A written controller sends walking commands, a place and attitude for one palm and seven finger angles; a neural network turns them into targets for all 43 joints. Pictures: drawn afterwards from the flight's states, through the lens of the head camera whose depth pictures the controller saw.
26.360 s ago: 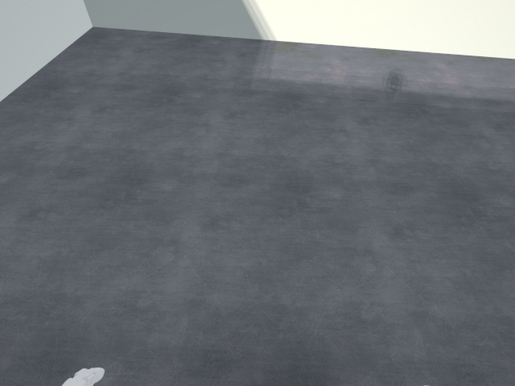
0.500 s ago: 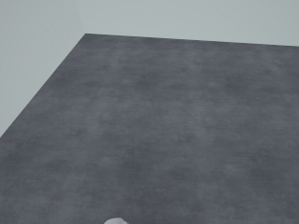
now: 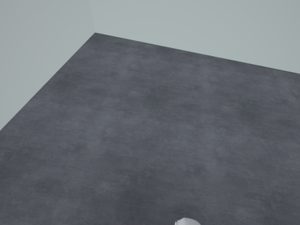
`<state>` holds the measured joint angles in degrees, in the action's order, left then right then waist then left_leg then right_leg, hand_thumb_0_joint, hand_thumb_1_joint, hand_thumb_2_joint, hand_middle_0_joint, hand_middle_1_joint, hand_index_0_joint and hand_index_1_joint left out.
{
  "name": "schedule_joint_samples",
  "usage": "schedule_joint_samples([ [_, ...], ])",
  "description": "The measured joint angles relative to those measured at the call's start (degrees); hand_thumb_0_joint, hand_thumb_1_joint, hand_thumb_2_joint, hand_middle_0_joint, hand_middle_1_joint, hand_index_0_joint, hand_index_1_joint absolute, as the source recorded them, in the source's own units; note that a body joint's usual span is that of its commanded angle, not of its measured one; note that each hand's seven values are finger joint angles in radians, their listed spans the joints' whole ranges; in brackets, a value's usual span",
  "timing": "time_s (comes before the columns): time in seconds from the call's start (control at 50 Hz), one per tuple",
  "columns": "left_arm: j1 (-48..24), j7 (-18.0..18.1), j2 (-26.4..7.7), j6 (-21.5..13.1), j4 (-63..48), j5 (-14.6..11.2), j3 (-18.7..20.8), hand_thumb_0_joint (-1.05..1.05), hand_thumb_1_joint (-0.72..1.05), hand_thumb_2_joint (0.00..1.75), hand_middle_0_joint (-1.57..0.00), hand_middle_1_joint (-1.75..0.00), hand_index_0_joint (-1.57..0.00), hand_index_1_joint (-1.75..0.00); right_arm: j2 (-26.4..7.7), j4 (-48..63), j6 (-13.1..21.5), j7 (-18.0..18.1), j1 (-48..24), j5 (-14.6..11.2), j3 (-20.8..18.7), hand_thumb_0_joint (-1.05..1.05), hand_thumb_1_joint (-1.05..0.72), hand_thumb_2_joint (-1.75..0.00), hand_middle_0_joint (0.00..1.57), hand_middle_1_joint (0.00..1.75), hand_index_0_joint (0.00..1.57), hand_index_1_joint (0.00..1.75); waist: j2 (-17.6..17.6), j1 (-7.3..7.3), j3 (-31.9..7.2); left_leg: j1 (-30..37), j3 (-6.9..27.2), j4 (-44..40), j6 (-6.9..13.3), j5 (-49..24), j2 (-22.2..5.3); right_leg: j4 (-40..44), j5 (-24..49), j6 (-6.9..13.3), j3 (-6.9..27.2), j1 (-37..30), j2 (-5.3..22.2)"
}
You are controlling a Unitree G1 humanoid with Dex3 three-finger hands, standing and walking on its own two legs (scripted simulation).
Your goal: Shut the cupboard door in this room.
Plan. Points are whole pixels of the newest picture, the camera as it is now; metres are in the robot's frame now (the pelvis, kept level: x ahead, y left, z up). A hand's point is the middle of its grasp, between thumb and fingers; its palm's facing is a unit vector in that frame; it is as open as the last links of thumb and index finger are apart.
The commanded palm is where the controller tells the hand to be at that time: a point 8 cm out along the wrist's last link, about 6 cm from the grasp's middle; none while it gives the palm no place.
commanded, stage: walk around to get in front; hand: left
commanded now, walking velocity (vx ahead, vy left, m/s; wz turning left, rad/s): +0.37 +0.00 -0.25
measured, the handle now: out of the picture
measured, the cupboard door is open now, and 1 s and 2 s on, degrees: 88 88 88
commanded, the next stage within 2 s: walk to a spot facing it in 0.20 s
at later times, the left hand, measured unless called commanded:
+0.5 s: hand (132, 168) +0.33 +0.08 -0.17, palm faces -0.08 -0.98 -0.17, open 7.4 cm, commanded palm none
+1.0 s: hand (98, 178) +0.28 +0.19 -0.18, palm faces +0.28 -0.93 -0.24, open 7.4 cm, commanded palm none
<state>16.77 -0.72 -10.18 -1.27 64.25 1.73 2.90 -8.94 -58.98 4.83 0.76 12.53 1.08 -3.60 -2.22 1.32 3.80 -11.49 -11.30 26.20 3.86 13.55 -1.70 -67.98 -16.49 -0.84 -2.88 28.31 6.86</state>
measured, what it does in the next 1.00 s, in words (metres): walks ahead, turning left: right foot, then left foot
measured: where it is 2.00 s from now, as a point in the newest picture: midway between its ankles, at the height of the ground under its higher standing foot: (161, 222)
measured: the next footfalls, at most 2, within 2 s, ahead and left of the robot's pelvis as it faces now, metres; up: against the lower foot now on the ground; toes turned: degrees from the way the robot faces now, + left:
right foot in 0.36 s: +0.30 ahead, -0.17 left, +0.00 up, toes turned -13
left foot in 0.80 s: +0.32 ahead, +0.08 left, +0.00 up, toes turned +18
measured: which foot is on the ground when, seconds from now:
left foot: down 0.00-0.36, up 0.38-0.78, down 0.80-1.00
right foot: up 0.00-0.34, down 0.36-0.80, up 0.82-1.00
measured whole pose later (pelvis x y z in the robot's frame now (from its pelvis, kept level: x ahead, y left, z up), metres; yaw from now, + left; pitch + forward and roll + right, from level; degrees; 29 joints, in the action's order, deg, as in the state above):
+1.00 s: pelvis +0.26 -0.03 -0.01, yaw +15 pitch +1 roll -1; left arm 9.0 0.3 -15.2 2.6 54.0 1.0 4.1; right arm -12.4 -51.6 -0.8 -0.6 8.7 1.3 -2.9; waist -1.9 0.0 5.4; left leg -19.8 -2.5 30.7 2.8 12.0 0.0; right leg -63.8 -23.9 -5.2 -2.6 28.5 5.5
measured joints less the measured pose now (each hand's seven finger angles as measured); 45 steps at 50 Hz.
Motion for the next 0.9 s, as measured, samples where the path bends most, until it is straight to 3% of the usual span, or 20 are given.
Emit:
schedule_joint_samples([
  [0.14, -5.76, -0.34, -0.90, 1.13, -4.30, 0.04, 0.95, 0.00, 0.91, 0.90, -0.19, -0.30, -0.20, -0.30, 0.78, -4.06, -0.37, -0.10, 8.17, 0.02, 0.55, 0.00, -0.93, -0.89, 0.20, 0.30, 0.20, 0.30, -0.19, -1.24, -1.53, 8.37, -1.57, -7.68, -0.95, 1.10, 1.14, 6.49, 8.24, -1.44, 0.33, 7.87, 1.07],
  [0.22, -8.73, -0.68, -0.89, 1.54, -5.42, -0.07, 0.71, 0.00, 0.91, 0.90, -0.19, -0.30, -0.20, -0.30, 1.83, -5.49, -0.39, -0.17, 11.30, 0.33, 0.77, 0.00, -0.92, -0.89, 0.19, 0.30, 0.20, 0.30, 0.26, -2.86, -0.75, 12.28, -2.73, -9.06, -2.42, 3.45, 0.68, 17.69, 8.96, -0.91, -1.47, 6.32, 0.84],
  [0.32, -11.99, -0.80, -0.27, 0.90, -6.55, -0.15, 0.05, 0.00, 0.91, 0.90, -0.19, -0.30, -0.20, -0.30, 2.55, -7.16, -0.97, -0.26, 13.85, 0.68, 0.89, 0.01, -0.91, -0.89, 0.20, 0.30, 0.20, 0.30, 1.57, -5.02, 0.91, 15.62, -4.29, -6.41, -5.37, 8.93, -1.39, 30.00, 6.25, 1.63, -3.75, 0.74, -1.69],
  [0.36, -12.45, -0.74, -0.31, -0.87, -7.06, 0.03, -0.48, 0.00, 0.91, 0.90, -0.19, -0.30, -0.20, -0.30, 3.09, -8.15, -1.45, -0.38, 15.13, 0.29, 1.04, 0.01, -0.91, -0.89, 0.20, 0.30, 0.20, 0.30, 1.58, -5.30, 1.08, 14.15, -3.78, 1.34, -6.28, 12.73, -3.11, 35.81, 10.38, 2.86, -4.88, -4.04, -2.72],
  [0.4, -13.21, -0.10, 0.40, -2.86, -7.02, -0.21, -0.73, 0.00, 0.91, 0.90, -0.20, -0.30, -0.20, -0.30, 3.13, -8.74, -2.62, -0.48, 13.94, -0.52, 1.20, 0.01, -0.91, -0.89, 0.20, 0.30, 0.20, 0.30, 2.40, -5.18, 2.22, 6.75, 1.92, 19.88, -5.56, 15.36, -3.92, 32.13, 7.53, 4.02, -5.88, -4.09, -3.31],
  [0.44, -13.23, 0.25, 1.15, -3.36, -6.84, -0.56, -1.38, 0.00, 0.91, 0.90, -0.20, -0.30, -0.20, -0.30, 2.96, -8.28, -3.63, -0.41, 12.08, -0.86, 1.07, 0.01, -0.91, -0.89, 0.20, 0.30, 0.20, 0.30, 2.73, -5.25, 2.74, -1.07, 6.80, 35.04, -5.12, 15.80, -2.78, 31.62, 4.00, 4.42, -7.10, -5.94, -3.16],
  [0.5, -12.07, 0.99, 2.40, -2.91, -6.31, -0.75, -1.92, 0.00, 0.90, 0.90, -0.20, -0.30, -0.20, -0.30, 2.03, -6.47, -4.65, -0.45, 8.33, -0.63, 0.71, 0.01, -0.91, -0.89, 0.20, 0.30, 0.20, 0.30, 3.08, -4.66, 2.45, -10.31, 8.57, 42.63, -5.33, 11.95, -2.86, 35.10, 3.72, 3.61, -8.76, -9.49, -2.96],
  [0.62, -10.84, 2.17, 0.91, -1.43, -7.23, -0.66, -0.50, -0.04, 0.94, 0.90, -0.20, -0.30, -0.21, -0.30, -0.70, -0.86, -6.11, -1.16, 1.08, -0.02, -0.19, 0.01, -0.91, -0.89, 0.19, 0.30, 0.20, 0.30, 3.05, -3.91, 0.78, -18.67, 7.21, 34.24, -7.10, 6.80, -4.27, 39.22, 3.33, 3.19, -12.83, -13.83, -1.74],
  [0.76, -9.13, 1.68, -1.58, 0.76, -7.83, -0.13, 0.16, -0.02, 0.92, 0.90, -0.20, -0.30, -0.20, -0.30, -3.32, 4.17, -6.49, -2.31, -4.04, 0.13, -0.61, 0.01, -0.91, -0.89, 0.19, 0.30, 0.20, 0.30, 1.00, -2.19, 0.81, -13.33, 4.92, 18.37, -6.83, 5.29, -3.97, 34.40, -1.59, 0.83, -17.03, -15.50, 1.22],
  [0.8, -7.93, 1.45, -2.30, 1.46, -8.32, -0.33, 0.46, -0.01, 0.91, 0.90, -0.20, -0.30, -0.20, -0.30, -4.24, 5.67, -6.11, -2.56, -4.36, 0.33, -0.69, 0.00, -0.91, -0.89, 0.19, 0.30, 0.20, 0.30, 0.43, -1.83, 0.49, -10.24, 4.82, 12.50, -5.30, 2.14, -3.05, 29.57, -4.61, -0.41, -17.66, -14.26, 2.99],
  [0.82, -7.74, 1.36, -2.90, 2.09, -8.51, -0.53, 0.71, -0.01, 0.91, 0.90, -0.20, -0.30, -0.20, -0.30, -4.27, 6.26, -5.78, -2.51, -4.75, 0.46, -0.74, 0.00, -0.91, -0.89, 0.19, 0.30, 0.20, 0.30, -0.41, -1.70, 0.71, -10.88, 4.83, 13.44, -3.67, 2.73, -2.12, 25.12, -9.20, -1.55, -15.81, -12.34, 3.58],
  [0.86, -7.74, 1.54, -3.86, 3.53, -8.76, -0.53, 0.91, -0.01, 0.91, 0.90, -0.20, -0.30, -0.20, -0.30, -4.25, 7.23, -5.21, -2.11, -5.25, 0.44, -0.38, 0.00, -0.91, -0.89, 0.19, 0.30, 0.20, 0.30, -0.79, -1.58, 1.36, -11.61, 5.41, 14.34, -1.64, 3.72, -1.23, 14.06, -15.58, -2.77, -9.28, -7.32, 1.66],
  [0.9, -8.00, 1.48, -4.42, 4.10, -8.86, -0.56, 1.16, 0.00, 0.91, 0.90, -0.20, -0.30, -0.20, -0.30, -4.11, 7.72, -5.16, -1.59, -5.03, 0.43, -0.06, 0.00, -0.91, -0.89, 0.19, 0.30, 0.20, 0.30, -0.44, -1.62, 1.70, -11.09, 6.52, 12.19, -1.30, 2.68, -0.50, 5.91, -14.20, -3.40, -4.87, -3.27, -0.31],
])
